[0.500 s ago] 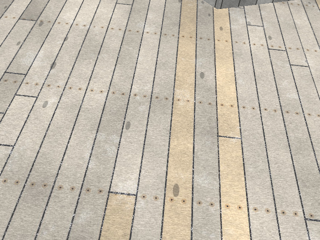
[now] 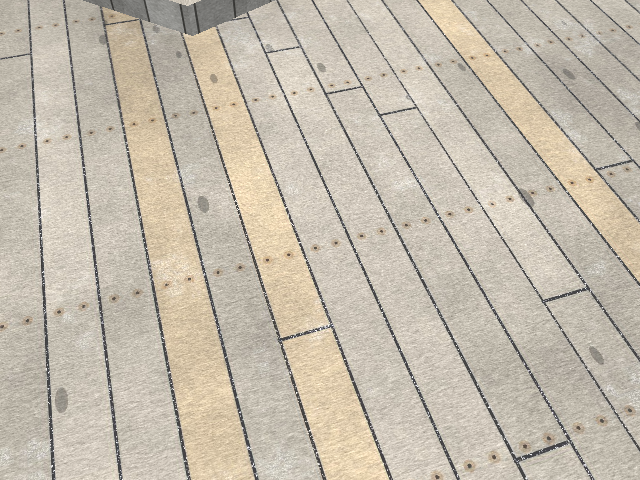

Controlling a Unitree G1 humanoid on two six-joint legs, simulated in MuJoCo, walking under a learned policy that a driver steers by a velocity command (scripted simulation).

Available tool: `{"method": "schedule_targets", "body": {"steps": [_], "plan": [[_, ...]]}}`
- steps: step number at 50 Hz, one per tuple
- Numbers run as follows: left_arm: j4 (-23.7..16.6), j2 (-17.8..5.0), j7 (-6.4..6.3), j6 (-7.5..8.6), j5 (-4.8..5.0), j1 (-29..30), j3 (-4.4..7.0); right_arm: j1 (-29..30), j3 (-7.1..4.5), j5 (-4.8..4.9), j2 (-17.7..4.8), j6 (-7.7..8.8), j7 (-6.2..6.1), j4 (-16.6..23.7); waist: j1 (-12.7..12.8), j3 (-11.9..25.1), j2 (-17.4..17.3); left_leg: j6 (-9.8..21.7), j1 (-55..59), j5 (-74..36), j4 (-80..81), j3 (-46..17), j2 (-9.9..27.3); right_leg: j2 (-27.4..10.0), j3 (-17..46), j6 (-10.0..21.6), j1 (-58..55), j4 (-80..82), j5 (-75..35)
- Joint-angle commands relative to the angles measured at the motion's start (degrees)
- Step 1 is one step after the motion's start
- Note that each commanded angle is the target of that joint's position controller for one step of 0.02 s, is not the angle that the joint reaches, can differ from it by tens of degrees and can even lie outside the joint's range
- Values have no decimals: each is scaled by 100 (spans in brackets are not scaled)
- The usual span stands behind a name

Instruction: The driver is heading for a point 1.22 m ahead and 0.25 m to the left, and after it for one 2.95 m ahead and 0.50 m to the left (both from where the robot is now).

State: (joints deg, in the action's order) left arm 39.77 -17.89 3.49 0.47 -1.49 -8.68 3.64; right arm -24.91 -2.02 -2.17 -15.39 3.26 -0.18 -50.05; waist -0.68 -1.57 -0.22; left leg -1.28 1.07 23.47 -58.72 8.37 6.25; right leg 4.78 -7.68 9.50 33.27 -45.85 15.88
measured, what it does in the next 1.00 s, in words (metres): walks ahead, turning left: left foot, then right foot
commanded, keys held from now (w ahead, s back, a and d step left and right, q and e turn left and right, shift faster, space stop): w+q+shift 0.78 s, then w+shift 0.22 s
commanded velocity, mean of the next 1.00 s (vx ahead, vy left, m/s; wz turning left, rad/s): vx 0.98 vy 0.00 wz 0.53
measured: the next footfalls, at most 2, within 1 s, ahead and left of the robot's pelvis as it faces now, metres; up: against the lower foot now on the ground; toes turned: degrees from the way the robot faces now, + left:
left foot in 0.42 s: +0.59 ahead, +0.04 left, +0.00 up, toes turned +11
right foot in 0.82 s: +1.02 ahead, -0.05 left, +0.00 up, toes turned +34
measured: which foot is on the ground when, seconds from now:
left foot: up 0.00-0.40, down 0.42-0.80, up 0.82-1.00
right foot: down 0.00-0.42, up 0.44-0.80, down 0.82-1.00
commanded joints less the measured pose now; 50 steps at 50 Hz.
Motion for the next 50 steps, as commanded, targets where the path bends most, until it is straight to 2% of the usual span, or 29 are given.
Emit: {"method": "schedule_targets", "body": {"steps": [1,3,5,9,13,15,17,18,19,20,21,22,23,24,25,26,28,33,37,39,40,41,42,43,44,45,46,48,50], "plan": [[294,-1375,-252,25,-33,-1918,449,1174,-64,182,-811,367,58,1186,900,1124,178,324,-4945,-697,-3168,-1127,-310,-2099,4663,1016,-5120,3039,1292],[358,-840,-315,192,-70,-1448,259,854,14,111,-611,287,62,955,296,398,-580,438,-4226,-927,-2284,-1140,150,-1773,3247,563,-3434,3051,267],[354,-433,-317,380,-47,-1068,81,446,54,56,-501,4,189,708,-69,19,-142,389,-3615,-989,-1891,-1285,315,-1494,2495,399,-2278,3520,327],[602,-443,-204,644,41,-1407,36,1248,37,175,-377,-187,291,804,107,-776,235,435,-4228,-1786,-675,-1132,-17,-966,828,-493,-2112,4011,-2005],[666,-242,-249,767,83,-1432,-124,1971,113,194,-245,-37,379,964,222,-761,242,611,-3989,-2991,993,-171,-394,-764,-186,-837,-2569,4180,-4653],[690,-371,-331,838,100,-1438,-155,1902,150,221,-200,0,434,906,137,-466,266,756,-3426,-3483,1614,168,-674,-921,-391,-1010,-3021,4036,-6513],[726,-658,-518,828,78,-1397,-83,1572,117,150,-408,-19,441,796,-145,-121,602,906,-2868,-3483,2015,341,-954,-1229,-423,-1132,-3732,3402,-8139],[698,-794,-618,749,29,-1273,-36,1038,39,129,-635,-62,406,607,-453,195,687,941,-2287,-3247,2077,403,-1216,-1293,-402,-1170,-3933,2748,-8703],[604,-946,-691,623,-49,-989,21,39,-95,126,-949,-98,371,307,-1009,675,703,1026,-1295,-2873,2034,382,-1490,-1348,-337,-1193,-3858,1483,-9130],[440,-1112,-729,516,-113,-397,83,-1379,-254,131,-1237,-136,317,-87,-1792,1048,668,1319,-80,-2683,2154,-50,-1337,-1357,-275,-1192,-3247,-460,-9051],[238,-1161,-649,457,25,335,143,-2286,-429,235,-1392,-172,219,-346,-2447,1010,-330,1823,807,-2840,3062,-649,-1030,-403,-501,-1245,-2113,-3718,-5395],[-59,160,-494,578,-145,254,-227,-1616,-370,180,-1371,-225,138,-418,-1211,495,-1627,2083,1603,-3520,1701,-1803,-443,298,190,-1189,710,-5820,1520],[-512,263,-441,640,106,-604,-348,-889,-417,61,-1551,-184,82,-60,-497,1798,-1574,3182,2400,-1341,2952,-4681,597,131,1478,-1179,1705,-6248,1551],[-517,-120,-361,776,-71,-368,-404,-493,-397,75,-1145,-208,9,179,-495,1279,-303,2963,1476,806,4391,-5729,840,-209,1781,-949,1825,-5329,863],[-494,-333,-301,796,-179,-128,-374,-152,-342,77,-910,-197,-2,183,-168,428,753,2580,164,1371,4797,-5331,700,-515,1701,-855,1541,-4553,450],[-493,-301,-306,733,-301,-125,-406,81,-332,90,-963,-130,8,231,107,-21,856,2447,-814,918,4875,-4984,505,-666,1584,-912,1220,-4054,473],[-523,-246,-314,417,-381,-125,-468,315,-248,138,-878,40,9,263,439,-574,915,2237,-2427,511,5089,-4001,-84,-1010,1397,-1155,548,-2978,511],[-1025,-73,-234,346,-13,1116,-592,261,-418,240,-1120,208,111,384,-178,-527,54,1775,-3122,-1221,5157,-2919,-809,-1074,894,-1348,-1024,346,-1836],[-1071,-261,-269,432,6,1257,-507,-63,-543,213,-1270,123,122,381,-529,-108,-281,1409,-1415,-2558,4317,-3194,-660,-667,884,-1227,-1151,1596,-1910],[-848,-639,-368,507,7,468,-327,47,-592,139,-1465,116,97,420,-116,504,-271,1166,-897,-3901,3083,-3211,-660,-372,888,-1115,-2077,1812,-977],[-587,-861,-431,550,-18,-614,-202,284,-600,118,-1570,150,120,435,553,1132,-128,1030,-1066,-4250,1830,-2899,-823,-465,800,-1005,-3202,1705,-691],[-349,-1256,-547,592,-151,-1983,-23,512,-480,124,-1158,244,116,581,1158,1862,227,953,-1933,-3329,-1,-2530,-999,-1414,1680,-776,-4584,1557,803],[-267,-1836,-560,568,-405,-2146,126,-16,-203,352,-104,310,110,886,648,2495,2113,736,-3764,586,-1725,-1869,-1638,-3117,4908,-220,-5891,2644,2578],[-202,-1640,-508,498,-251,-1693,195,-4,-111,268,-390,253,98,864,474,2229,2190,835,-4765,178,-2357,-1672,-1205,-3163,6375,171,-5583,3296,3607],[-270,-956,-453,483,-192,-1203,88,632,-165,116,-730,174,96,787,540,1251,1060,848,-4963,-458,-2267,-1535,-790,-2779,5204,64,-4785,3204,3303],[-167,-631,-399,480,-169,-1063,24,1074,-162,22,-766,160,169,870,540,775,387,798,-4764,-825,-1867,-1482,-637,-2408,4115,-56,-4081,3104,2065],[18,-488,-380,497,-180,-1189,-18,1445,-148,-34,-700,135,241,988,521,465,242,762,-4581,-844,-1563,-1526,-553,-2094,3329,-199,-3607,3110,1022],[428,-199,-353,584,-127,-1553,-110,1493,-43,-71,-421,35,347,1161,303,244,640,693,-4548,-675,-1266,-1645,-520,-1863,2729,-225,-3293,3174,10],[615,-255,-315,674,-12,-1662,-94,1722,30,-84,-358,-30,375,1362,149,68,581,645,-4872,-650,-934,-1649,-536,-1901,2370,-170,-3233,3382,-645]]}}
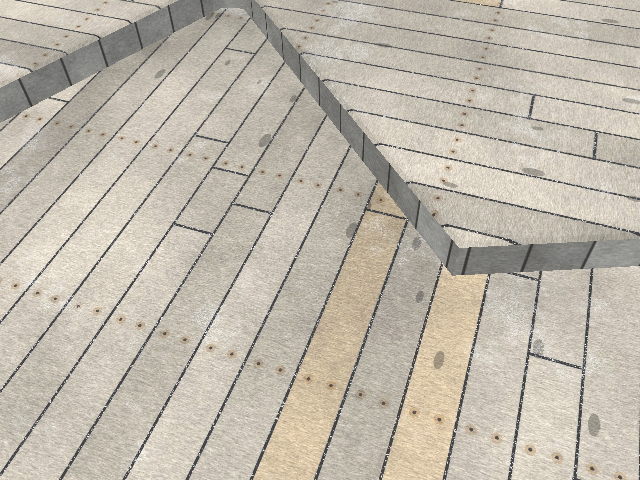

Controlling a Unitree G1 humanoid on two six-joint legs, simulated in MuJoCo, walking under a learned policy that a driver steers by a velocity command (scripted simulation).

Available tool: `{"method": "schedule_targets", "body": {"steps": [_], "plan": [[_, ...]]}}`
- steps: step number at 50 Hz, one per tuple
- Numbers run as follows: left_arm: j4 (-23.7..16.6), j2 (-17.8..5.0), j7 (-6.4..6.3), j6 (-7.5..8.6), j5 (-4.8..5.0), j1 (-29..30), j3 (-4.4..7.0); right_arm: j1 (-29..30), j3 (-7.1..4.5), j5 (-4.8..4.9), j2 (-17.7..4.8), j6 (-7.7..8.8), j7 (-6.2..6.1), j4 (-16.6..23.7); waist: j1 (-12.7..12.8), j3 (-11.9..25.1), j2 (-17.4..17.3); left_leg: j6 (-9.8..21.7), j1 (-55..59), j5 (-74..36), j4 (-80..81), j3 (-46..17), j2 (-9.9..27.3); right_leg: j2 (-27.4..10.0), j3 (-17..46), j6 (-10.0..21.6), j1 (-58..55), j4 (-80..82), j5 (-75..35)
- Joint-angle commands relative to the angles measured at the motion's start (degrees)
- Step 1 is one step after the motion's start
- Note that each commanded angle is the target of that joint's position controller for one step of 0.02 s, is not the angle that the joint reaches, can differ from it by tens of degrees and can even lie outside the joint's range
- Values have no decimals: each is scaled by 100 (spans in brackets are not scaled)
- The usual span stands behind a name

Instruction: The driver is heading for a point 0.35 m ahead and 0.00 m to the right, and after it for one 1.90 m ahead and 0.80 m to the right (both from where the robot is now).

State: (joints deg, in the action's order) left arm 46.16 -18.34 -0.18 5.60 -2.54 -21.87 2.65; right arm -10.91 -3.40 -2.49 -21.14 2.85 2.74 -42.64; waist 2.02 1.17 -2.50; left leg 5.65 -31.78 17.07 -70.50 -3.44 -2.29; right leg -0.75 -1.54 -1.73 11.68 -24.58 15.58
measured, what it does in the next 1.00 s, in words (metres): walks ahead, turning right: left foot, then right foot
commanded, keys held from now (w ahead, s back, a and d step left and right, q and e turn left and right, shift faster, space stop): w+shift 0.12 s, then w+e+shift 0.88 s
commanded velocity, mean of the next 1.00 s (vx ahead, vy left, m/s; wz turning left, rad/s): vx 1.00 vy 0.00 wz -0.56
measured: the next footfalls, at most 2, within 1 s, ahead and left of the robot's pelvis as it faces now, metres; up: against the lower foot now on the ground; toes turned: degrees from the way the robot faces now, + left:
left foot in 0.24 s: +0.40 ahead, +0.10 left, +0.00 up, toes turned +3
right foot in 0.68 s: +0.82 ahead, -0.12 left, +0.00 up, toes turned -21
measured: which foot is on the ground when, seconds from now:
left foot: up 0.00-0.22, down 0.24-0.68, up 0.70-1.00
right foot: down 0.00-0.24, up 0.26-0.66, down 0.68-1.00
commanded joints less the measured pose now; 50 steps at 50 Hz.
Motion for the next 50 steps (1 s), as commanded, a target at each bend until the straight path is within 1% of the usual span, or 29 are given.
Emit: {"method": "schedule_targets", "body": {"steps": [1,4,7,9,10,11,12,13,14,15,16,19,22,24,27,29,31,32,33,34,35,36,37,38,40,42,45,48,50], "plan": [[12,-312,54,189,123,-331,25,581,202,-72,184,16,106,780,-152,-334,782,-74,-1653,-243,591,-401,322,-1349,1516,981,-929,1457,-843],[89,-495,59,212,150,-183,49,1336,327,-27,119,50,236,1127,-205,-697,717,-106,-713,-1288,2382,233,373,-1085,521,875,-104,2206,-1291],[368,-679,121,201,216,-599,49,1622,398,4,173,68,264,1137,-146,-845,578,126,491,-1684,3156,860,225,-1093,118,897,-125,2467,-3190],[496,-1011,93,166,211,-727,94,1068,310,-54,-44,90,106,982,-527,-286,826,237,1476,-1182,3336,901,-117,-1169,22,847,-700,1213,-5988],[519,-1185,39,115,204,-666,125,20,198,-85,-248,97,0,665,-1065,311,904,292,2613,-861,3440,763,-262,-1185,31,790,-641,-79,-6531],[473,-1191,11,74,226,-519,112,-1062,58,-123,-519,99,-118,319,-1624,794,813,317,3982,-772,3670,439,40,-967,2,715,114,-1698,-5684],[323,-524,33,62,154,-721,-27,-1738,-101,-235,-1048,119,-253,160,-1522,1524,-120,313,5200,1093,3783,-1095,1473,-431,17,755,1257,-3903,-1945],[103,68,43,47,395,-1357,-137,-1622,-165,-248,-1296,118,-282,308,-930,2520,-1199,709,5988,2264,4804,-4047,3001,160,507,734,2610,-5827,1119],[29,-579,2,0,338,-557,15,-1269,-160,-92,-919,73,-289,298,-1062,1785,-354,662,5219,2454,5382,-3894,2665,-79,625,799,3211,-6012,460],[-40,-532,38,-18,309,-130,21,-857,-56,-44,-497,132,-292,209,-828,689,-123,605,4267,1638,5430,-2809,2381,-326,580,782,3335,-5616,-40],[16,-347,86,-59,281,-68,-14,-672,-23,-39,-265,200,-263,112,-599,168,29,538,3484,715,5620,-2132,2150,-505,562,747,3111,-5289,-177],[142,18,221,-370,135,-203,-30,-612,49,91,90,383,-245,-131,-92,-313,-151,343,2405,-108,6130,-832,1850,-751,586,607,2650,-4919,-123],[-225,141,326,-484,116,706,-28,-680,75,176,248,509,-210,-358,-26,-801,-117,126,2344,-1394,6462,411,1590,-857,380,578,3252,-4456,-769],[-438,228,396,-453,161,1178,-79,-565,88,132,295,560,-212,-414,43,-884,-163,-33,2179,-2088,6522,1253,1214,-733,97,643,3086,-3693,-1545],[-701,218,545,-393,176,1835,-150,-707,46,184,-3,599,-293,-508,-5,-968,98,-207,2249,-3367,6705,1878,1166,-431,-532,893,2200,-2078,-2471],[-652,30,554,-378,153,1761,-111,-876,-1,204,-314,566,-372,-527,95,-673,55,-366,2963,-5821,6097,1995,1251,83,-941,1060,1646,-1664,-2534],[-391,-338,490,-383,174,781,7,-830,-112,135,-732,363,-479,-436,645,5,-282,-479,3442,-7801,4535,1940,1405,556,-1074,1209,624,-1646,-1770],[-121,-577,430,-398,170,-246,127,-601,-163,84,-876,235,-507,-350,1163,485,-396,-425,3220,-8090,3174,1828,1531,683,-929,1370,-410,-1733,-1302],[204,-824,305,-408,157,-1324,283,-418,-172,12,-877,139,-478,-279,1584,893,-218,-341,2603,-7109,1368,1694,1508,697,-510,1555,-1609,-1443,-769],[236,-1114,165,-472,286,-1110,451,-281,-87,2,-437,149,-337,-209,1289,447,838,-479,1263,-2068,-923,1676,481,376,304,1776,-2018,-1032,-362],[-28,-1900,157,-562,36,-375,566,-1030,121,58,191,262,-276,403,132,952,2139,-815,-1336,1348,-2966,871,-230,-1116,3692,3032,-3427,-421,-349],[-254,-1768,133,-568,123,-361,613,-527,170,1,-77,438,-305,571,528,1453,942,-660,-1820,872,-2794,-178,37,-1387,4970,3169,-3498,764,1004],[-165,-1405,68,-532,137,-240,543,-169,176,11,-227,534,-289,607,352,548,213,-597,-1867,424,-2035,-280,373,-1339,4743,2777,-2558,1220,1383],[-81,-1136,49,-472,164,-82,471,-2,197,-24,-200,536,-289,622,52,21,-280,-620,-1470,226,-1280,-232,629,-1131,4224,2493,-1565,1277,843],[-168,-894,-6,-317,196,335,354,-106,264,-210,-106,301,-300,586,-386,-363,-371,-815,-596,236,-558,-185,859,-586,3148,2299,-102,1307,-562],[-204,-851,41,-195,232,375,315,-32,311,-221,10,100,-284,660,-489,-382,-312,-972,-62,291,286,62,961,-170,2427,2238,696,1383,-1217],[-298,-891,73,-135,218,403,366,991,465,-68,313,87,-214,1135,-227,-616,72,-1019,472,-856,2114,416,817,239,2010,1959,1286,1345,-2142],[-364,-943,107,-165,237,317,441,991,480,143,340,100,-264,1181,-31,-68,551,-869,1140,-1904,2986,435,452,213,1986,1559,678,785,-3489],[-485,-954,80,-171,206,428,454,666,377,155,99,130,-355,1156,-228,347,588,-714,1534,-1425,3174,294,203,130,2308,1380,62,-22,-4738]]}}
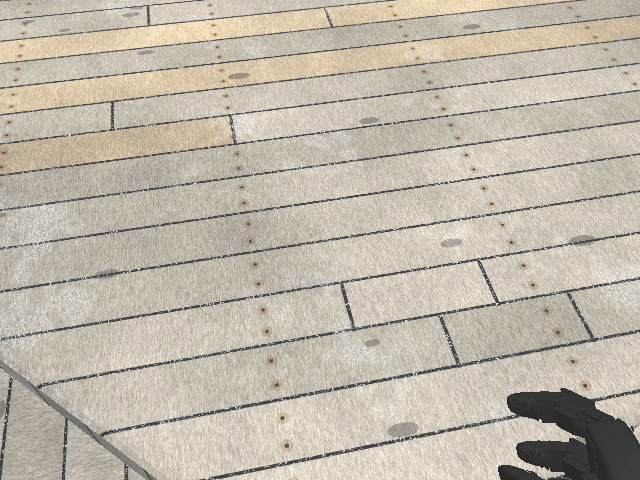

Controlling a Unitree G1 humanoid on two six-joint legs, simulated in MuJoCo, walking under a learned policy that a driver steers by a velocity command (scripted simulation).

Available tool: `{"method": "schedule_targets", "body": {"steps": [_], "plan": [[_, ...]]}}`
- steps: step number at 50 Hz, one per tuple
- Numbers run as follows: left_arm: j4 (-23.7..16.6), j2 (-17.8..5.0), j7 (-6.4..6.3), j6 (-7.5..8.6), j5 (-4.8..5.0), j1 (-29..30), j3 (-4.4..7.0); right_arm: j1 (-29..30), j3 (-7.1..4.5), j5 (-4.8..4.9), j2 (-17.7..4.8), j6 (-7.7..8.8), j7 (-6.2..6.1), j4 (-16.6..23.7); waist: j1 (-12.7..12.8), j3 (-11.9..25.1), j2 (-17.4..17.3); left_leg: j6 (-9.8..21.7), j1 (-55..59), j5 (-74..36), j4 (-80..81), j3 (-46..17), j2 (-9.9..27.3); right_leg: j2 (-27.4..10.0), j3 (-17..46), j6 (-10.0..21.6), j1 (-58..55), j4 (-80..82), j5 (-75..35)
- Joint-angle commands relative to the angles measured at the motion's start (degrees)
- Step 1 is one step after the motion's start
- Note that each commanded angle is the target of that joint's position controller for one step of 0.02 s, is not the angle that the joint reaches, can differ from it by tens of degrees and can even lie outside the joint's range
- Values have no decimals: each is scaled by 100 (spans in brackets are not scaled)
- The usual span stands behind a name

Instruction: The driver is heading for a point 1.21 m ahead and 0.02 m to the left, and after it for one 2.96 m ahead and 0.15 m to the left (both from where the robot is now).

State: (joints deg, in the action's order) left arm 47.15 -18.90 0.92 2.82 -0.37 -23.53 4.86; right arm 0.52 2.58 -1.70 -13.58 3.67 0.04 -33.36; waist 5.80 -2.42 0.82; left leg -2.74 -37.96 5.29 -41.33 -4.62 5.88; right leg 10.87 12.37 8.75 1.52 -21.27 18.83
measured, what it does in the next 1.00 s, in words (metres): climbs, turning left: left foot, then right foot 0.12 m higher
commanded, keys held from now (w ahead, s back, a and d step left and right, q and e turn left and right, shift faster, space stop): w+e+shift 0.08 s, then w+shift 0.16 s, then w+q+shift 0.76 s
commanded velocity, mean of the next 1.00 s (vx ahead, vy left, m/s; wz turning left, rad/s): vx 1.00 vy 0.00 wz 0.23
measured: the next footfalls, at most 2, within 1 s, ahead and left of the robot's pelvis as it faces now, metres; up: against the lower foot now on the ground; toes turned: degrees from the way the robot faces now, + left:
left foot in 0.08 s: +0.16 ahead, +0.22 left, +0.00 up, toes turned -5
right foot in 0.38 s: +0.45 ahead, -0.12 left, +0.12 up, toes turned -10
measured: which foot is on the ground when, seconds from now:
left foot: up 0.00-0.06, down 0.08-0.38, up 0.40-0.78, down 0.80-1.00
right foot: down 0.00-0.08, up 0.10-0.36, down 0.38-0.76, up 0.78-1.00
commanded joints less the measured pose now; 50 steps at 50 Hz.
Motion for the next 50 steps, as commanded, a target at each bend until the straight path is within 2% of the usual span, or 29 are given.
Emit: {"method": "schedule_targets", "body": {"steps": [1,3,5,6,9,14,15,16,18,19,20,21,24,25,26,27,29,30,31,32,34,35,36,37,39,41,42,45,50], "plan": [[-521,-902,14,77,-4,278,217,-515,-310,24,-918,62,-138,259,-590,955,-376,187,2431,915,578,755,-856,-750,824,230,812,-1021,-5716],[-588,-821,19,195,31,1180,154,-2622,-542,-82,-1113,184,-259,-205,-1929,1597,-413,359,5277,-58,1384,486,-500,-519,677,-73,2199,-3965,-5480],[-1186,505,-277,329,46,1459,-281,-3387,-595,-420,-1453,195,-172,-653,-1352,1304,-1701,697,7114,-4952,765,-1671,2222,-357,-619,-217,5449,-7016,1428],[-1224,14,-296,212,5,1243,-212,-3346,-727,-427,-1442,121,-143,-600,-1531,2200,-1563,1662,7059,-2083,1224,-2966,2671,-689,-837,-183,6125,-7935,1208],[-2239,914,-233,34,-207,3285,-524,-3232,-488,-366,-354,344,-16,-1492,-1166,-323,-940,1225,4801,1212,2846,-1933,1982,-929,-307,39,8064,-9958,2069],[-2897,726,31,-195,-25,2930,-770,-1840,-348,93,-284,324,-68,-1784,349,-817,-473,858,352,-227,5116,1361,611,-1200,-1559,44,4233,-6367,850],[-2484,326,18,-79,856,1685,-541,-2093,-454,881,-1024,407,230,-1910,837,274,-123,1065,-396,-4115,4452,1801,141,-745,-2239,-217,825,-6254,-209],[-2221,284,20,-147,-55,1221,-592,-1893,-556,469,-1381,580,109,-1577,952,1068,-237,1244,110,-5930,3856,1375,508,-661,-2142,-140,93,-5693,-332],[-1646,-236,-30,-258,-280,-597,-216,-1520,-1019,364,-2499,584,150,-1394,1870,2206,-894,1103,1821,-7555,448,759,733,-467,-1405,-121,-776,-3922,821],[-1451,-842,-32,-187,-301,-641,11,-1573,-968,117,-1685,477,198,-1295,1461,2163,317,859,1475,-2530,-2395,280,-6,-1178,187,18,-728,-2613,1620],[-1226,-1989,-109,-162,307,-562,289,-2759,-934,197,-1180,444,212,-1171,788,3278,2506,1125,-24,2029,-5208,-255,-986,-3517,4279,-386,-1659,56,1716],[-1250,-945,-25,-32,-143,-97,57,-2107,-747,26,-312,396,263,-681,326,2011,1140,962,-473,677,-6029,-1111,-818,-2793,4165,-465,-230,325,1973],[-352,239,110,213,-283,711,-171,-1904,-529,-6,357,72,106,-612,-742,-280,54,968,-1409,678,-6086,-397,-223,-2206,902,-261,1729,-542,838],[254,483,461,240,364,259,-282,-1982,-547,742,379,91,148,-299,-778,-348,567,782,-1807,1147,-6919,226,-442,-2429,825,-547,1518,43,-744],[478,735,582,195,574,282,-332,-2001,-481,793,499,14,131,-203,-985,-145,656,768,-2073,1198,-7068,253,-309,-2375,380,-580,1353,52,-1252],[502,1060,661,199,537,521,-451,-1716,-492,831,439,-95,90,-51,-1006,-131,466,977,-2009,1031,-6411,189,-139,-2150,-397,-858,1472,263,-1342],[180,544,72,403,-359,1223,-261,-1405,-597,73,-180,-313,134,-202,-1118,-544,294,840,-772,119,-3621,-2,-358,-1759,-1568,-878,2322,1276,-1318],[204,435,-47,498,-309,1191,-277,-1254,-613,25,-255,-350,198,-177,-1091,-571,233,780,-427,-386,-2936,333,-412,-1559,-1923,-815,2310,1496,-1863],[265,523,244,464,475,906,-376,-1251,-655,826,-197,-444,185,-134,-1042,-360,-244,718,110,-816,-2398,683,-308,-1495,-2298,-968,2152,1520,-2404],[307,170,309,432,532,826,-318,-1322,-599,849,-115,-473,197,-138,-1064,-30,-120,766,579,-1132,-1838,988,-443,-1413,-2483,-1004,1778,1650,-2861],[139,-308,195,328,469,588,-185,-1229,-671,682,-354,-437,324,-214,-904,481,103,913,1444,-1312,-788,1570,-790,-1411,-2580,-1022,812,1402,-4710],[70,-379,-162,527,-186,671,-177,-1165,-627,-33,-406,-413,333,-151,-1111,239,629,1003,1304,-1310,-515,1460,-768,-1764,-2630,-845,363,1225,-5793],[86,-517,-107,291,528,285,-134,-976,-771,592,-558,-401,445,-197,-819,587,239,1147,1415,-969,-168,1891,-1032,-1789,-2691,-1179,-425,553,-7003],[98,-677,-164,83,573,236,-112,-1052,-793,734,-596,-408,559,-173,-1002,462,518,1266,1601,-558,181,1889,-1095,-2040,-2653,-1261,-618,-97,-7730],[-61,-789,-403,-175,428,761,-114,-2870,-1085,833,-1058,-389,582,-720,-2019,847,503,1779,3571,108,759,1130,-941,-2051,-2585,-1173,169,-2873,-7569],[-674,390,-483,153,236,1130,-379,-2981,-804,455,-1018,-319,564,-936,-1433,1060,-2031,2385,5815,-701,263,-1265,-183,-683,-1434,-872,4323,-7688,2271],[-1233,138,-326,351,-543,585,-450,-2738,-1039,-133,-1799,-318,193,-743,-926,1771,-1182,3067,5983,1319,1647,-3554,613,-761,-622,-897,4997,-7550,912],[-1173,-411,-156,499,-465,1186,-379,-2225,-918,-23,-1333,-157,-13,-702,-621,327,604,2433,3826,1996,3078,-3396,385,-1410,-620,-917,4700,-6245,-145],[-1633,-97,-48,54,-458,1983,-521,-2343,-818,167,-1214,128,6,-796,-503,-421,536,2175,1698,341,3380,-2053,-480,-1868,-1061,-1300,3895,-4293,-591]]}}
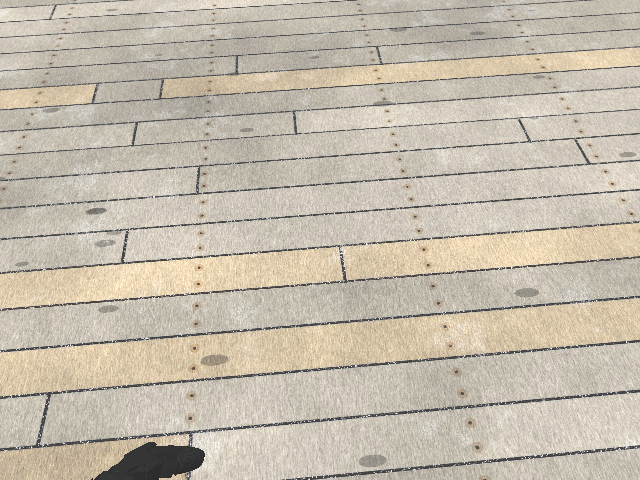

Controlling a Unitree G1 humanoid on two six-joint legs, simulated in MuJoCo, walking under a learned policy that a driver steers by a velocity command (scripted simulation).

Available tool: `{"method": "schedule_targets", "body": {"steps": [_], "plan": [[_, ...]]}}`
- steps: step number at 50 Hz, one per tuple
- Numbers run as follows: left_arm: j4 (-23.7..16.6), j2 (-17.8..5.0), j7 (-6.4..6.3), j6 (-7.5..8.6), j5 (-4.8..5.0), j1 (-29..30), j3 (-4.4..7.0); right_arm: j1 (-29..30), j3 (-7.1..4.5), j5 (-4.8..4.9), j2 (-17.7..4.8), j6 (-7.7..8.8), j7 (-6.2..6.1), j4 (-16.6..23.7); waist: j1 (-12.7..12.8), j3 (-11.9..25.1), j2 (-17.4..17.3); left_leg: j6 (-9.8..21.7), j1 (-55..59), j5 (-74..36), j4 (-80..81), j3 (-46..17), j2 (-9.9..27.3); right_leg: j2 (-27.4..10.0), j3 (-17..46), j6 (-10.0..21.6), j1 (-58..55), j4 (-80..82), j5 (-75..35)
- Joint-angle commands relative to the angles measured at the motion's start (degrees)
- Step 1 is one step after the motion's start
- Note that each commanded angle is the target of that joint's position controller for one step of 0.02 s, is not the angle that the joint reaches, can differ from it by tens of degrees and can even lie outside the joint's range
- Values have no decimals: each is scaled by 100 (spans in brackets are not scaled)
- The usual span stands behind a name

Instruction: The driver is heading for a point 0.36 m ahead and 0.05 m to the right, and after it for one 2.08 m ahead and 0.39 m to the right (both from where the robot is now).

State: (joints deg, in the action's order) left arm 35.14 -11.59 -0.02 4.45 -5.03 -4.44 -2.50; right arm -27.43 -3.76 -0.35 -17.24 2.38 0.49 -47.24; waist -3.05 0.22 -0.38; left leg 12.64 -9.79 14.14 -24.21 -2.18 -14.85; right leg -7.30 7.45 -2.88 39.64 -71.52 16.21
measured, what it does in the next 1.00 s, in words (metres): walks ahead, turning right: right foot, then left foot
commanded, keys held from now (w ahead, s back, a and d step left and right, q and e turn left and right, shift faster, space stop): w+shift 0.14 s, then w+e+shift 0.46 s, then e+shift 0.30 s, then shift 0.08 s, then q+shift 0.02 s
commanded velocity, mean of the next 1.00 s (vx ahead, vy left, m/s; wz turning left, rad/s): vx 0.79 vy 0.00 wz -0.39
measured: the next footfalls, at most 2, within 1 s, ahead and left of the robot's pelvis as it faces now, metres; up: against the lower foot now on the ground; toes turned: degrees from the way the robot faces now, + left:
right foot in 0.26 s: +0.45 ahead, -0.13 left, +0.00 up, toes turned +7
left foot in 0.66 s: +0.82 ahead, +0.08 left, +0.00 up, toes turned -11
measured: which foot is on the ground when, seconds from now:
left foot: down 0.00-0.26, up 0.28-0.64, down 0.66-1.00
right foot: up 0.00-0.24, down 0.26-0.68, up 0.70-1.00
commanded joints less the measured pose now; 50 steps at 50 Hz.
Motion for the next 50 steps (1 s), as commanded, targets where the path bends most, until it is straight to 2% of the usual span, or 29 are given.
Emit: {"method": "schedule_targets", "body": {"steps": [1,4,7,9,10,11,12,13,14,15,17,18,20,23,26,29,31,32,33,34,35,36,37,38,39,42,43,46,50], "plan": [[-554,-741,87,-105,76,401,179,349,-176,25,-795,256,-44,540,237,-751,513,471,-1131,-1131,1632,-2032,1454,-22,-700,-114,-42,1407,-867],[-619,-519,163,-87,184,906,82,-205,-159,120,-720,261,-40,293,-262,-474,-44,-62,-374,-2972,1386,-1671,1346,287,-983,96,-433,2851,-2243],[-646,-587,140,-4,243,1290,93,-481,-136,65,-672,277,-72,77,-519,-311,-187,-204,759,-4166,1296,-1580,1577,586,-1127,346,-616,3779,-2591],[-533,-773,100,10,293,975,177,-308,-156,20,-928,320,-100,70,-331,29,-380,-364,1288,-5932,845,-1321,1754,922,-1297,585,-1267,4078,-2282],[-453,-1029,43,43,298,555,288,-318,-183,-31,-1080,345,-124,30,-80,218,-618,-471,1581,-6700,245,-1375,1965,1026,-1244,719,-1715,4196,-1813],[-202,-1331,-32,53,357,-330,432,-152,-211,-140,-1202,332,-145,18,419,639,-745,-537,1770,-7081,-671,-1288,2067,1084,-1143,862,-2423,4217,-1416],[204,-1529,-119,30,378,-1682,561,322,-225,-228,-1212,299,-162,90,1204,1105,-725,-568,1313,-6687,-2011,-994,1949,898,-1053,1009,-3633,4260,-1296],[529,-1805,-213,-15,320,-3045,706,720,-141,-295,-871,323,-186,256,1816,1705,-263,-565,147,-4689,-4198,-640,1599,175,-242,1260,-5094,3686,30],[632,-2263,-115,-29,245,-2765,844,-217,50,138,-108,359,-58,499,816,2300,2416,-1131,-2332,1038,-6485,-430,347,-1422,3723,2446,-6729,4649,594],[460,-1684,16,-97,320,-2180,832,216,122,-107,-498,388,-86,466,954,1741,947,-890,-3283,814,-6448,-479,863,-1065,4312,2514,-6328,5310,1273],[658,-1096,71,-67,386,-1871,720,1313,176,-250,-526,428,-26,790,719,378,-302,-902,-3293,273,-5565,-468,1420,-655,3002,2187,-4587,5610,786],[839,-944,49,-36,381,-2022,667,1658,212,-340,-434,396,9,999,592,40,-321,-971,-3136,321,-5146,-465,1560,-365,2567,2043,-3906,5711,404],[1055,-977,25,23,415,-2140,657,1628,331,-454,-235,256,62,1173,239,-275,105,-1123,-2989,614,-4533,-357,1716,19,2198,1992,-3140,5940,119],[997,-1212,12,64,434,-2018,732,2294,451,-389,-276,220,141,1575,182,-596,300,-1368,-2670,214,-3060,-89,1915,219,1850,2041,-2086,6460,-192],[922,-1382,82,82,518,-1923,842,2971,566,-202,-104,247,236,1764,400,-594,365,-1461,-1051,-1495,-1508,229,1681,549,1381,1677,-1163,6743,-970],[1031,-1500,126,73,602,-2314,905,3200,503,-192,-272,251,135,1794,654,-389,317,-1398,-912,-1804,-940,222,1541,423,1477,1465,-2189,6233,-2293],[1132,-1579,66,6,556,-2524,931,2895,401,-235,-455,302,24,1711,559,-49,216,-1288,-502,-1123,-471,263,1262,484,1428,1221,-2947,5089,-3889],[1170,-1701,59,-15,568,-2512,962,2295,333,-276,-555,358,-55,1561,248,383,133,-1210,268,-1149,-223,301,1190,737,1220,1012,-3011,3984,-4608],[1110,-1656,71,23,623,-2333,969,1439,236,-336,-777,447,-167,1432,-198,835,256,-1041,1542,-1419,-205,-186,1766,1009,1193,814,-2268,2653,-4011],[875,-968,5,74,694,-2273,811,320,75,-453,-1250,449,-288,1302,-465,1751,-476,-756,2969,-2523,-602,-1407,3528,1238,549,713,-1374,886,-679],[563,-900,-113,-16,851,-2809,732,307,-46,-373,-1533,352,-219,1292,-183,2999,-1746,76,3942,-3804,-672,-3497,5004,1587,-142,542,-308,-803,2073],[701,-1311,-181,-157,589,-2411,813,570,-8,-265,-973,264,-186,1330,-179,2479,-781,55,3330,-4181,-695,-3010,4519,995,-253,559,160,-1072,1460],[374,-997,-167,-170,779,-1926,712,969,91,9,-445,263,-230,1464,-305,1603,-1391,14,3123,-4374,-452,-2106,4079,692,-69,245,835,-1256,1327],[356,-1125,-158,-240,801,-1675,768,1231,108,21,-293,250,-234,1350,-160,1088,-895,-160,2445,-4248,-286,-1459,3715,479,-207,137,850,-1146,1029],[230,-1162,-143,-303,740,-1508,830,1473,98,9,-219,243,-249,1301,60,707,-769,-254,1886,-3950,-91,-1067,3462,335,-269,98,808,-911,810],[-140,-613,-48,-525,752,-1175,703,2314,34,41,-170,250,-227,1157,526,-244,-667,-393,139,-3590,725,-103,3315,73,-502,46,220,476,708],[-217,-592,-7,-532,702,-1108,681,2587,-20,62,-302,251,-236,1135,612,-309,-693,-397,-238,-3619,856,239,3240,90,-612,-3,-128,1154,312],[-15,-726,217,-507,603,-1291,705,2729,-185,188,-693,257,-276,986,635,181,-589,-647,-327,-3476,573,1091,2849,393,-950,209,-1542,2848,-1542],[-104,-1224,334,-497,479,-1333,904,2374,-292,459,-1059,298,-198,765,881,405,-233,-766,-54,-4283,-639,1152,2877,937,-1110,800,-2718,3785,-1600]]}}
